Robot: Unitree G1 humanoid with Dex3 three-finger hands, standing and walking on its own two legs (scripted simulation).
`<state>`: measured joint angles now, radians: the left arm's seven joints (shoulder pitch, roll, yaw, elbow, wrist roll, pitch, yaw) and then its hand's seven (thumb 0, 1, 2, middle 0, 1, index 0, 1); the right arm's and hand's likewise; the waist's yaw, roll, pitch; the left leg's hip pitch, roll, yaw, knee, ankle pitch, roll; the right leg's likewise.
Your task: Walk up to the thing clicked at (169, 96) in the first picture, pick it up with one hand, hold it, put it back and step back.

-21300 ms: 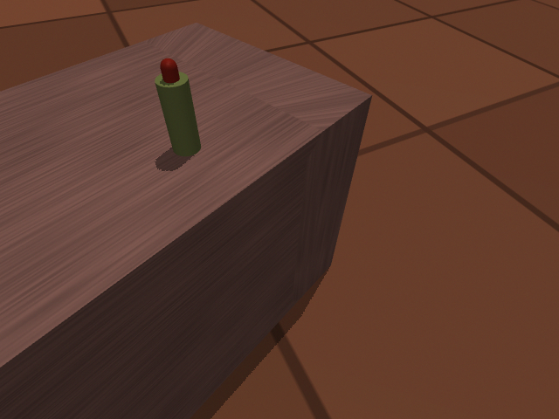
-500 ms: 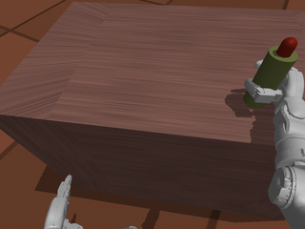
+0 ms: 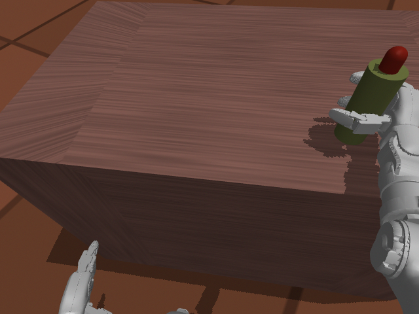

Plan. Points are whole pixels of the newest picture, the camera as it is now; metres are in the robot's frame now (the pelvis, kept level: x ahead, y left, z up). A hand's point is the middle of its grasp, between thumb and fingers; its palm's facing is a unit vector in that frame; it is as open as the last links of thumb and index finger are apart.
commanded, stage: open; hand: right
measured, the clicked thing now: (370, 98) +0.49 -0.22 +0.15
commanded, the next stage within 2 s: withdraw in 0.14 s
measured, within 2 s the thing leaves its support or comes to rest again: neither
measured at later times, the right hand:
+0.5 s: hand (381, 92) +0.50 -0.23 +0.16, palm faces +0.19 +0.98 +0.01, open 15.1 cm
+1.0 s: hand out of the picture +0.50 -0.36 +0.24, palm faces +0.44 +0.87 -0.20, open 17.3 cm
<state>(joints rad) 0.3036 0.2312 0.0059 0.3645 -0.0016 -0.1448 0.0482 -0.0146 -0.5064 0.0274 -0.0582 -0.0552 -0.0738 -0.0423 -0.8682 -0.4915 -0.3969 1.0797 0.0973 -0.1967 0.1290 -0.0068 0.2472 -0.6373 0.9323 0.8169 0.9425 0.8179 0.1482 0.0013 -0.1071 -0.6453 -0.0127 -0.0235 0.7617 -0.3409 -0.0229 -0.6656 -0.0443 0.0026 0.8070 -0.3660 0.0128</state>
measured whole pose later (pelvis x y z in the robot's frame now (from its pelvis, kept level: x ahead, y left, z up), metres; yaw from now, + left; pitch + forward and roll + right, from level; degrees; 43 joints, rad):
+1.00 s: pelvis +0.02 +0.00 +0.02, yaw +0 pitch +13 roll +1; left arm 0.33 0.27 0.01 0.36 -0.03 -0.08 -0.01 -0.01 -0.52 0.04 -0.07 -0.06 -0.07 -0.06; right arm -1.07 -0.88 -0.47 1.21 -0.08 -0.02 0.13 -0.01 0.50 -0.04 0.07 0.05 0.08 0.06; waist 0.11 -0.01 -0.09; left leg -0.52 -0.01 -0.03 0.59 -0.29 -0.02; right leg -0.54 -0.04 -0.01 0.64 -0.32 0.01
